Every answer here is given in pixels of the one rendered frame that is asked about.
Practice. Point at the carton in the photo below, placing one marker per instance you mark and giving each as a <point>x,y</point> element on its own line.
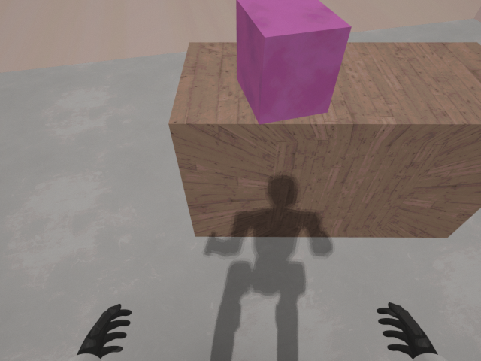
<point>289,54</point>

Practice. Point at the robot right hand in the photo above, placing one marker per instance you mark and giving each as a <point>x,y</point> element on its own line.
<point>417,341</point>

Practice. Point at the pedestal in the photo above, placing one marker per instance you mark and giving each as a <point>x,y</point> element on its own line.
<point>398,155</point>

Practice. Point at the robot left hand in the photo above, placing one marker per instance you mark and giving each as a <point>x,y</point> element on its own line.
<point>98,337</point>

